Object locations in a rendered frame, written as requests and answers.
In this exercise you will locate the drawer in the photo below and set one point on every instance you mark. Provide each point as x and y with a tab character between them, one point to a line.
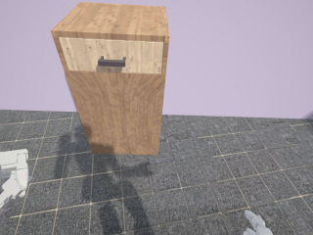
82	54

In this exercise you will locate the cabinet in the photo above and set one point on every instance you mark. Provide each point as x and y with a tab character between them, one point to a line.
120	112

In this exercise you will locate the robot left hand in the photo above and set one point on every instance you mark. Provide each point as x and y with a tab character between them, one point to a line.
14	170

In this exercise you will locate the robot right hand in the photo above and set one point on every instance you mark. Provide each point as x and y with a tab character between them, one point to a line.
257	223

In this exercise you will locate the handle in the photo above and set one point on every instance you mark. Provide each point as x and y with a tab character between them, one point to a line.
111	63

